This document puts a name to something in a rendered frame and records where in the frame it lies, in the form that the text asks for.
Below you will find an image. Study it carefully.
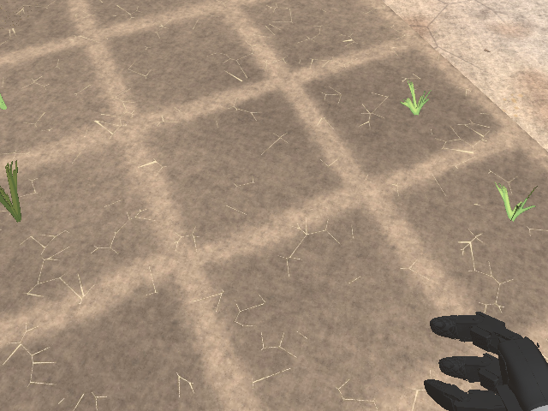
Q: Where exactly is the robot right hand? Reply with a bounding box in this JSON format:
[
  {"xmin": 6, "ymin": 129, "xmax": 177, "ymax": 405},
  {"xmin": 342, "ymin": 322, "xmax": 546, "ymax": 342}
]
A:
[{"xmin": 424, "ymin": 312, "xmax": 548, "ymax": 411}]

